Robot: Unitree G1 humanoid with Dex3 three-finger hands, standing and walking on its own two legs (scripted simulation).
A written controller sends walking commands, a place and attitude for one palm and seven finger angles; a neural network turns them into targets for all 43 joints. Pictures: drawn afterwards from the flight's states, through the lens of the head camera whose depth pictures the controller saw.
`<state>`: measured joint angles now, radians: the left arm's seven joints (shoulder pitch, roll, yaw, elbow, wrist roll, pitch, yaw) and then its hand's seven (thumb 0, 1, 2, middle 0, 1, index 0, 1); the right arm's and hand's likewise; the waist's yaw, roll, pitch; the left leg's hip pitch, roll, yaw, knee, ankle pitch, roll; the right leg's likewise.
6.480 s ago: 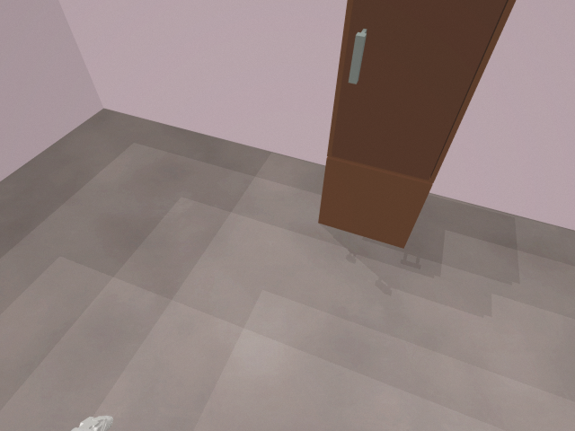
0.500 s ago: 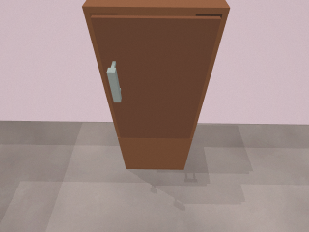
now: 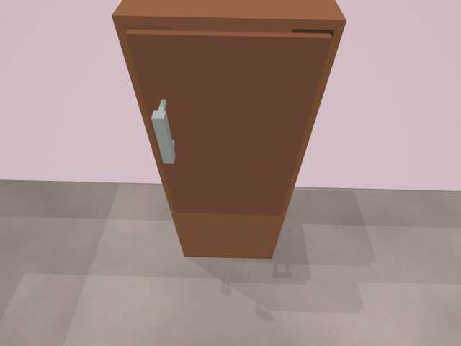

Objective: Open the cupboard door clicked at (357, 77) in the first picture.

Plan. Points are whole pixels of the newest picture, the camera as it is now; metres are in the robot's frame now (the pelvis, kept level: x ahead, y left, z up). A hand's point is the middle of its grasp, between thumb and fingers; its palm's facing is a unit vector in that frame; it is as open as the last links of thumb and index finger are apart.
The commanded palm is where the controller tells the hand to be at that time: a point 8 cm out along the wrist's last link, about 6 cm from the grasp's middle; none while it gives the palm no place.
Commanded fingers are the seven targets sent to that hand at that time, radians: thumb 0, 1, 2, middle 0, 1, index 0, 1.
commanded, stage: come to a stop and stand still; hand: left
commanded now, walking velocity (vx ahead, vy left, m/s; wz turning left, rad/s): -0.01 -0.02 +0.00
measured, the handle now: (166, 132) +0.52 +0.19 +0.05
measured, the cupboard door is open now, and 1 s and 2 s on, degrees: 0 0 0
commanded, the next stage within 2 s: look again from close up in 0.88 s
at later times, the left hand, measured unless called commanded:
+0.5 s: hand out of the picture +0.02 +0.22 -0.17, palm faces -0.01 -0.98 -0.20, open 7.4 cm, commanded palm none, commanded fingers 0.00 0.90 0.90 -0.20 -0.30 -0.20 -0.30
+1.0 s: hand out of the picture -0.03 +0.24 -0.17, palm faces +0.01 -0.98 -0.20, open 7.4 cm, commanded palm none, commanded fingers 0.00 0.90 0.90 -0.20 -0.30 -0.20 -0.30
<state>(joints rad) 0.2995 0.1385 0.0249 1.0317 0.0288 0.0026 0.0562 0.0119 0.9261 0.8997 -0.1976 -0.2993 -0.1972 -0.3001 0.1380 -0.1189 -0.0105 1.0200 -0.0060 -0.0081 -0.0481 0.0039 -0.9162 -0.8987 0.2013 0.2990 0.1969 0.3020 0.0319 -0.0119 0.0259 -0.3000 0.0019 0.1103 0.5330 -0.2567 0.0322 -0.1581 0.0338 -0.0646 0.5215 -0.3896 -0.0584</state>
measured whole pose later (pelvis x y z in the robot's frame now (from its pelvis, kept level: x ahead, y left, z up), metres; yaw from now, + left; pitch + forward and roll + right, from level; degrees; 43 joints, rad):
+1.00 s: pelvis -0.02 +0.06 +0.01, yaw +0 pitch +0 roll +0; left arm 0.29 0.21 -0.01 1.09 0.02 0.00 0.03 0.00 0.91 0.90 -0.20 -0.30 -0.20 -0.30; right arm 0.20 -0.19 0.02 1.08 0.00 -0.03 -0.02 0.01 -0.91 -0.90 0.20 0.30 0.20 0.30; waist 0.02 -0.03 0.03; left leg -0.22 -0.07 0.07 0.45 -0.24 0.09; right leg -0.14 -0.02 -0.04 0.45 -0.31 0.01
